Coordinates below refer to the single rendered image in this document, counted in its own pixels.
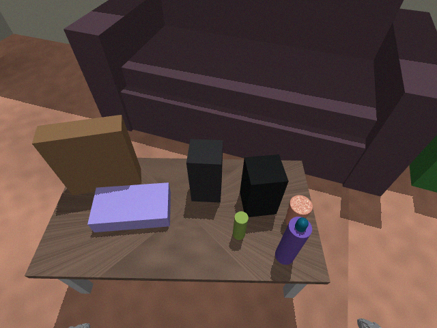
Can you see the coffee table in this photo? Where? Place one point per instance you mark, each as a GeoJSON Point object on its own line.
{"type": "Point", "coordinates": [198, 246]}

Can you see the sofa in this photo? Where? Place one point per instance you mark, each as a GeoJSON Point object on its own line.
{"type": "Point", "coordinates": [348, 87]}

